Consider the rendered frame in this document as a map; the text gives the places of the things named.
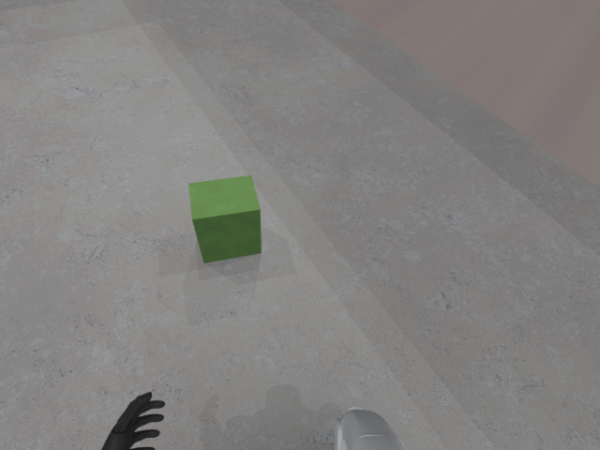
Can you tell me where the robot left hand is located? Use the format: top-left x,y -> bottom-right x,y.
101,392 -> 165,450

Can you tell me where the carton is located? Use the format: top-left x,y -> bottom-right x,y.
188,175 -> 262,263

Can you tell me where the right robot thigh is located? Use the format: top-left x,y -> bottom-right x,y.
334,410 -> 406,450

